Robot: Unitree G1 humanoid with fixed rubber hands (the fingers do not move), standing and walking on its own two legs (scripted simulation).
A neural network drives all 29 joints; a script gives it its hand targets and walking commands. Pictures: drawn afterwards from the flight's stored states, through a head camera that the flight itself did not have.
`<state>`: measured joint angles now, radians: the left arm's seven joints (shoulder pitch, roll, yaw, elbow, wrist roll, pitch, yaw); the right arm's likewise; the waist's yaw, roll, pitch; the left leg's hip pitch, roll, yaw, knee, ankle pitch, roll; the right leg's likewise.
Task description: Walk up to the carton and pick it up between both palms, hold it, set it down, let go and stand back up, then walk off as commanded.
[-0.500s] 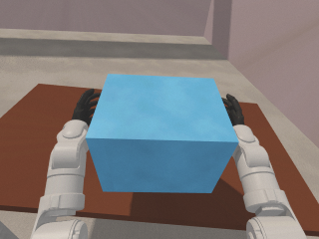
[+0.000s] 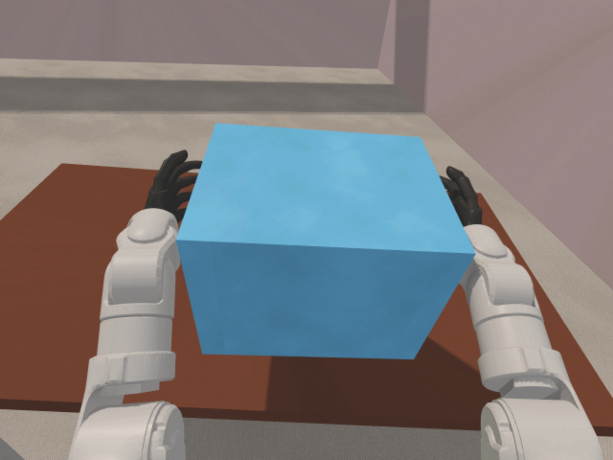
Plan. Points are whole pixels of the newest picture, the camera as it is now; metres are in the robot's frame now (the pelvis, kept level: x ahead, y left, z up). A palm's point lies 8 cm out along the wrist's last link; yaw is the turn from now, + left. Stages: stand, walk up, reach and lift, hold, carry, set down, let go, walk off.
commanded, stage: reach and lift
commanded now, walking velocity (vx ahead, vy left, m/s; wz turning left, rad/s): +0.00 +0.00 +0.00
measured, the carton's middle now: (315, 241) +0.37 -0.02 +0.15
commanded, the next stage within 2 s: hold in 0.38 s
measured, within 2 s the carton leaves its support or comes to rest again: neither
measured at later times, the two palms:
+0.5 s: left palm (139, 206) +0.36 +0.20 +0.21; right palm (448, 214) +0.37 -0.18 +0.21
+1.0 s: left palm (124, 204) +0.34 +0.20 +0.23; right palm (445, 193) +0.37 -0.17 +0.24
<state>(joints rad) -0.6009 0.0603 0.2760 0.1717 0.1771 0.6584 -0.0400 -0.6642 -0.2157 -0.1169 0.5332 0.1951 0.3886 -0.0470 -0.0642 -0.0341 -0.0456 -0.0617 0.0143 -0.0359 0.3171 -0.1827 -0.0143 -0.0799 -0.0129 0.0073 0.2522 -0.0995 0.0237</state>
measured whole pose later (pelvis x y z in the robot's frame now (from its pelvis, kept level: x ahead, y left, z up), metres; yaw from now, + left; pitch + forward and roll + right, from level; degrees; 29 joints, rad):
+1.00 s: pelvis +0.00 -0.01 +0.00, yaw +2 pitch -5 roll -1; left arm -0.64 0.11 0.32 0.14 0.17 0.78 -0.08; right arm -0.77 -0.21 -0.08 0.55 0.24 0.51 -0.11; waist -0.04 -0.04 -0.09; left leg -0.06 0.02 -0.08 0.32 -0.18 -0.03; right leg -0.06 0.00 -0.02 0.25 -0.10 0.01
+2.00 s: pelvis +0.00 -0.01 +0.00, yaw +2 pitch -5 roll -1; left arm -0.64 0.09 0.31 0.11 0.19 0.78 -0.08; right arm -0.75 -0.22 -0.09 0.50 0.27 0.54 -0.12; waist -0.07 -0.03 -0.08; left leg -0.07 0.02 -0.08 0.34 -0.19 -0.02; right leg -0.06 0.00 -0.01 0.25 -0.11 0.01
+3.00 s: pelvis +0.00 -0.01 +0.00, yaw +3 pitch -5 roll -1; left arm -0.65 0.10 0.32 0.15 0.18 0.77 -0.08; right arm -0.77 -0.22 -0.08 0.54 0.27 0.53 -0.12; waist -0.07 -0.04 -0.09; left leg -0.07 0.01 -0.08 0.34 -0.19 -0.02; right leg -0.06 0.00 0.00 0.25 -0.11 0.02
